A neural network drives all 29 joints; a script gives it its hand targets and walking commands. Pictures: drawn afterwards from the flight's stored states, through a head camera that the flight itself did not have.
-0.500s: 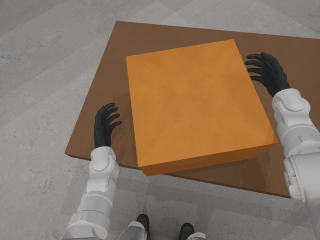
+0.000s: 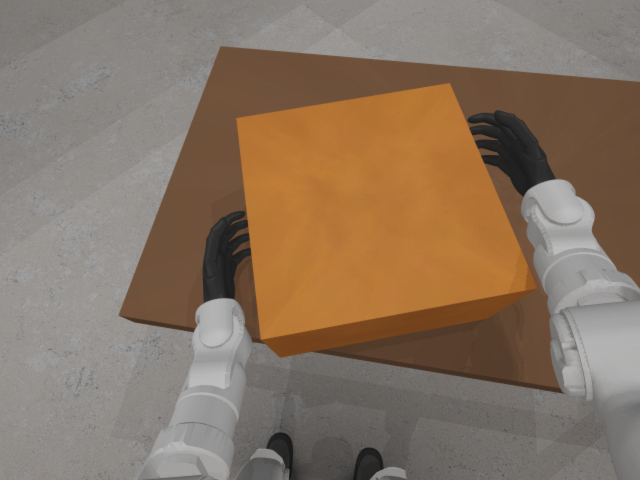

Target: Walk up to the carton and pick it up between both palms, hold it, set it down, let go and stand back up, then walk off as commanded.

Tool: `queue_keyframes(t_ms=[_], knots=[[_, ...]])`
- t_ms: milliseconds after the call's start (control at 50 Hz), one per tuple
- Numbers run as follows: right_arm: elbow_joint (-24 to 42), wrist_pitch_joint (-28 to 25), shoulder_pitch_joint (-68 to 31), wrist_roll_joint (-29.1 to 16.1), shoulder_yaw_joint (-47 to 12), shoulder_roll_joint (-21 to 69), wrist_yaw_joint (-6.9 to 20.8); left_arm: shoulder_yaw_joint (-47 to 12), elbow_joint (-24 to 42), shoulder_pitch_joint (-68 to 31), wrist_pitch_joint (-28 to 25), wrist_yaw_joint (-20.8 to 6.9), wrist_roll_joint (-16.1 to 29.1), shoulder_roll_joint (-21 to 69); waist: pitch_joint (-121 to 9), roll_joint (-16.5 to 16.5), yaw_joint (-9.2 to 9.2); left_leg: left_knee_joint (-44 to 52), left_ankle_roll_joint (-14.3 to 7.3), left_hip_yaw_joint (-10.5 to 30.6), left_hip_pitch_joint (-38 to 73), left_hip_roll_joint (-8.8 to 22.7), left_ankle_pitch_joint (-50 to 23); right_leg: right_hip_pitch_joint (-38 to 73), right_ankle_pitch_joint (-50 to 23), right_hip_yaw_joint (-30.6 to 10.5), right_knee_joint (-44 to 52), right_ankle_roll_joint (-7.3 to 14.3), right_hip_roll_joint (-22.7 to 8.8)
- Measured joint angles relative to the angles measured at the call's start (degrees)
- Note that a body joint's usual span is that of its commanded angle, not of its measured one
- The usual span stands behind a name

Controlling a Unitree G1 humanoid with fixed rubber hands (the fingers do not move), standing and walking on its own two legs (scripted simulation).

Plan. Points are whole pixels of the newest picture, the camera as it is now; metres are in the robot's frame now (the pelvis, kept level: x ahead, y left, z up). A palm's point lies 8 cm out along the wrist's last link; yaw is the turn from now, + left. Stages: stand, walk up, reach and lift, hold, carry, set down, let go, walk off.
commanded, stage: reach and lift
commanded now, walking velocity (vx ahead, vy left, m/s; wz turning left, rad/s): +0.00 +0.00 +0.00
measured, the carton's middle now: (364, 221) +0.45 -0.01 -0.04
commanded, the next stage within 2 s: none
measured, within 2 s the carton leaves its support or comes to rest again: leaves its support in 1.78 s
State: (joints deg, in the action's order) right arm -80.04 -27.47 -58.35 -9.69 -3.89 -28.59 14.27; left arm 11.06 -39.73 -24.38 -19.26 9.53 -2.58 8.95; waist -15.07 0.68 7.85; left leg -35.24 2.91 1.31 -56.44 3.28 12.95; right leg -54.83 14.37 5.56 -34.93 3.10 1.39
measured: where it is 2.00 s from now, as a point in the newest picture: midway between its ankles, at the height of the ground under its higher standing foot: outside the picture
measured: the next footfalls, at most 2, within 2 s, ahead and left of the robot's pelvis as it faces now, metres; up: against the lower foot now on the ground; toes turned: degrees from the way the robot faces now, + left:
none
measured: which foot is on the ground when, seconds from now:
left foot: down 0.00-1.00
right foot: down 0.00-1.00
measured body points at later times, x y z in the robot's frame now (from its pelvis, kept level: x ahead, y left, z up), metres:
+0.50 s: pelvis +0.00 +0.00 +0.01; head +0.18 -0.01 +0.42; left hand +0.36 +0.17 -0.04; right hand +0.51 -0.20 +0.03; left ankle +0.00 +0.15 -0.71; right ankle -0.01 -0.08 -0.71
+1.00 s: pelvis +0.00 +0.01 +0.01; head +0.16 +0.01 +0.43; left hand +0.35 +0.18 -0.03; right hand +0.50 -0.18 +0.04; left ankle +0.00 +0.15 -0.71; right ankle -0.01 -0.08 -0.71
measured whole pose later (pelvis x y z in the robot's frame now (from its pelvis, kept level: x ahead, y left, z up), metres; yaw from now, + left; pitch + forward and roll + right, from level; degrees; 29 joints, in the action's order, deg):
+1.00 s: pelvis +0.00 +0.01 +0.01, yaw +0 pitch +36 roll -1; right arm -83.1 -34.9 -57.8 -1.1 2.4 -25.6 11.1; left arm 17.5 -42.2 -24.4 -26.2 9.6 -4.5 11.7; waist -17.0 -0.3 6.1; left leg -29.1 2.4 1.3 -56.4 3.3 9.1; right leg -53.9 9.4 5.6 -26.8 2.8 1.7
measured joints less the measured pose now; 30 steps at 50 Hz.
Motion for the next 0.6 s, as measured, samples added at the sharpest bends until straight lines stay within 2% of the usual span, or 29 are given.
queue_keyframes(t_ms=[240, 600], knots=[[-2.72, -2.57, -1.04, 5.39, 4.11, 1.37, -0.04, 4.76, -1.74, 0.0, -3.98, -0.19, -1.5, 2.53, -0.74, -0.25, -1.0, 2.08, -0.07, -0.02, 0.0, 0.0, -0.98, 0.05, -1.07, 0.0, 2.2, 0.0, 0.09], [-3.09, -4.39, -1.24, 7.95, 5.48, 1.62, -0.87, 5.71, -2.47, -0.01, -6.84, -0.51, -1.93, 2.78, -1.09, -0.61, -1.76, 5.29, -0.25, -0.06, 0.0, 0.0, -2.85, 0.34, -3.3, 0.0, 6.03, -0.02, 0.24]])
